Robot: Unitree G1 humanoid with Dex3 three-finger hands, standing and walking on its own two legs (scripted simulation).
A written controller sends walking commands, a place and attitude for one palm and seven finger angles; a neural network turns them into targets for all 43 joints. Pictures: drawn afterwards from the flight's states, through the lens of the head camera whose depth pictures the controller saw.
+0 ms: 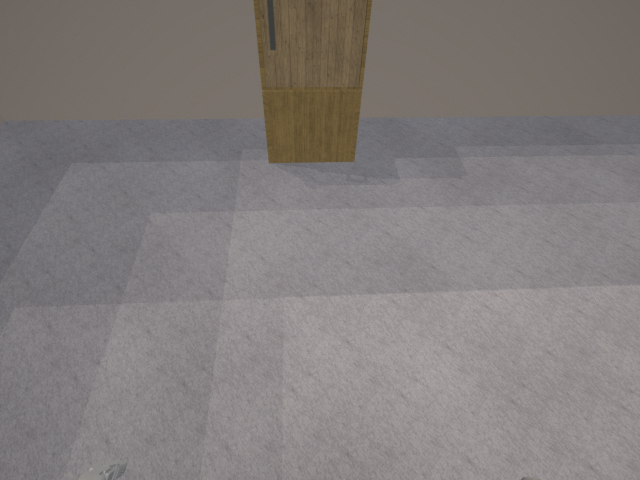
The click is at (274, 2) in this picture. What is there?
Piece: cupboard door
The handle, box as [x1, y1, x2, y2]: [267, 0, 275, 49]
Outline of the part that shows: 267,0 270,49 275,49 272,0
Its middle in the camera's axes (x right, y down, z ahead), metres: -0.19 -0.81 +1.45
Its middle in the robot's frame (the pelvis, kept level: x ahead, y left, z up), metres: +1.62 +0.27 -0.08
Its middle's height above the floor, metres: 0.69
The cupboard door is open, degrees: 0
